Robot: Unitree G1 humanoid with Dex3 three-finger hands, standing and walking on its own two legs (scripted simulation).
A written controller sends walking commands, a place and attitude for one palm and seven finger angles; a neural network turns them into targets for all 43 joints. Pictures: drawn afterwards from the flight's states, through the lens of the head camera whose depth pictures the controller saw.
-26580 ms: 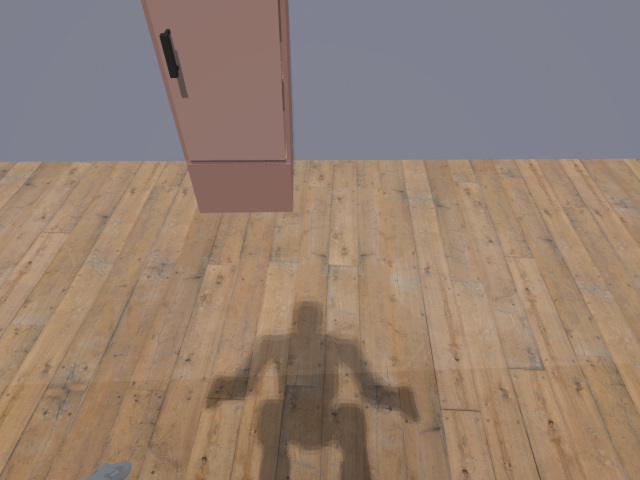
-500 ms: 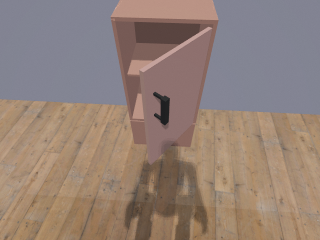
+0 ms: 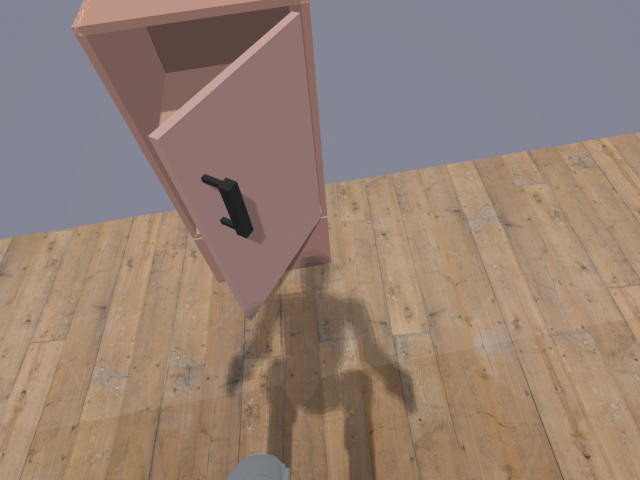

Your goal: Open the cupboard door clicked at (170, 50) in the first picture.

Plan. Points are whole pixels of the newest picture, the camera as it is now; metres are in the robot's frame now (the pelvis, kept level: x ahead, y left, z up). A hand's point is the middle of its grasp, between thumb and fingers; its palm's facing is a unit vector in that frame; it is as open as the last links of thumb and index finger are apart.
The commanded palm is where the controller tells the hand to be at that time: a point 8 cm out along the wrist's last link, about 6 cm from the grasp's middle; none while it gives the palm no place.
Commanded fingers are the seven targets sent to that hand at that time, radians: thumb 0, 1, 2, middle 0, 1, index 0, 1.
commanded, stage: walk to a spot facing it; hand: left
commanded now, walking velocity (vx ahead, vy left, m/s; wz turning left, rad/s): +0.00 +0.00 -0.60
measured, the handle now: (227, 206) +0.52 +0.21 -0.03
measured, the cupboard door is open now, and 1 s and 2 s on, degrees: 52 52 52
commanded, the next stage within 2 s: none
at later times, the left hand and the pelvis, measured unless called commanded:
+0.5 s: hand out of the picture +0.11 +0.22 -0.17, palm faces -0.19 -0.95 -0.23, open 7.4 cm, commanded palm none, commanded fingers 0.00 0.90 0.90 -0.20 -0.30 -0.20 -0.30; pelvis +0.05 +0.02 +0.01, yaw -17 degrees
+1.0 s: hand (301, 358) +0.30 +0.07 -0.15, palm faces -0.61 -0.74 -0.28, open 7.4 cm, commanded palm none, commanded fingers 0.00 0.90 0.90 -0.20 -0.30 -0.20 -0.30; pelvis +0.06 -0.01 -0.01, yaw -37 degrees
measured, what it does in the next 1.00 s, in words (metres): steps on the spot, turning right: left foot, then right foot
